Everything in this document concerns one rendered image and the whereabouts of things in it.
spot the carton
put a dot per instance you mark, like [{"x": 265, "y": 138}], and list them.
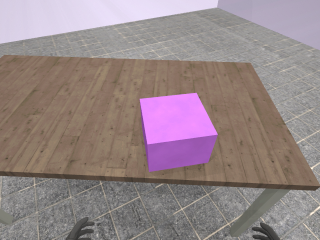
[{"x": 177, "y": 131}]

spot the table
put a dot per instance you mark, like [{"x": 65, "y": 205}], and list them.
[{"x": 80, "y": 118}]

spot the robot right hand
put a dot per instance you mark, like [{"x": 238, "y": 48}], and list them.
[{"x": 267, "y": 230}]

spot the robot left hand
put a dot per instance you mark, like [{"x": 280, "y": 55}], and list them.
[{"x": 76, "y": 232}]

